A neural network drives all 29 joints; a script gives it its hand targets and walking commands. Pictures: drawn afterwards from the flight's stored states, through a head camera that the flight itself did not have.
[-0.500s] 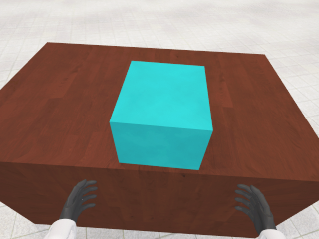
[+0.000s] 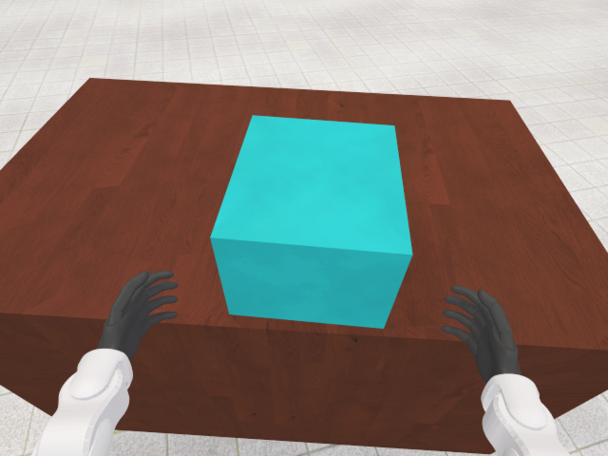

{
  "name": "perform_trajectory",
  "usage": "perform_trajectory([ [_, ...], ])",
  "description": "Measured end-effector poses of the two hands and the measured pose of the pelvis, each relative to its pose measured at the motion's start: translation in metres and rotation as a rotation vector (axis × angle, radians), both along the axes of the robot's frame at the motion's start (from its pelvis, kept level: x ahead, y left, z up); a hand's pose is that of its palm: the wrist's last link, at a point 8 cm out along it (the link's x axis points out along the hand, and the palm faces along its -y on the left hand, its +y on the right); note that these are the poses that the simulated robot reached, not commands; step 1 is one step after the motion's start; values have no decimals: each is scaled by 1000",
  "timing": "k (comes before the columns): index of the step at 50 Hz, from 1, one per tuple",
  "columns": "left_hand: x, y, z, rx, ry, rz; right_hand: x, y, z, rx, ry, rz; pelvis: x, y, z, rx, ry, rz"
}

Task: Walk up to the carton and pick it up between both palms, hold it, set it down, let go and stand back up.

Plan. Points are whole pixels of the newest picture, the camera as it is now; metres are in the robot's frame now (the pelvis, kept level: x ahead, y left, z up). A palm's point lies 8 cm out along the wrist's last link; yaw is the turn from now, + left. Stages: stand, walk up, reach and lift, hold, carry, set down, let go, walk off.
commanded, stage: reach and lift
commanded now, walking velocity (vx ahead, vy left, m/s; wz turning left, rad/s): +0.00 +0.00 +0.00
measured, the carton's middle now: (314, 216) +0.47 +0.04 +0.03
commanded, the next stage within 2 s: none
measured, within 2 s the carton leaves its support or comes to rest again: neither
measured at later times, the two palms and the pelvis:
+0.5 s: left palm (141, 259) +0.31 +0.25 +0.09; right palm (495, 278) +0.32 -0.20 +0.09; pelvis -0.01 +0.00 +0.00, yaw +0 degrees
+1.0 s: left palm (151, 191) +0.38 +0.25 +0.14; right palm (488, 206) +0.40 -0.19 +0.14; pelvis -0.01 +0.00 +0.00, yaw +1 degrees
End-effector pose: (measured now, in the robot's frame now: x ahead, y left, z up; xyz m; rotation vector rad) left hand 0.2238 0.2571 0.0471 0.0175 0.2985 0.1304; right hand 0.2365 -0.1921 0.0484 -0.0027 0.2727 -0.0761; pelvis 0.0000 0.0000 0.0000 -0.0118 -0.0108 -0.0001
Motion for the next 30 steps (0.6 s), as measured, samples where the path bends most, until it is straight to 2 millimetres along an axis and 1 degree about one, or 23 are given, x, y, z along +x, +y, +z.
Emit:
perform_trajectory([
  [5,19,-3,5,-3,16,-11,20,-3,4,3,11,1,-1,2,0,-1,11,-2],
  [12,48,-6,25,5,-13,-29,48,-4,22,2,-30,7,0,2,1,-2,18,-2],
  [17,62,-4,36,-2,-21,-21,62,-3,32,6,-42,7,-1,1,1,-1,15,3],
  [23,77,-4,44,-15,-18,-13,79,-4,42,2,-45,-3,-6,0,1,0,19,5],
  [30,100,-4,55,-23,-27,-5,103,-4,55,-3,-41,-11,-11,-1,0,0,38,4],
])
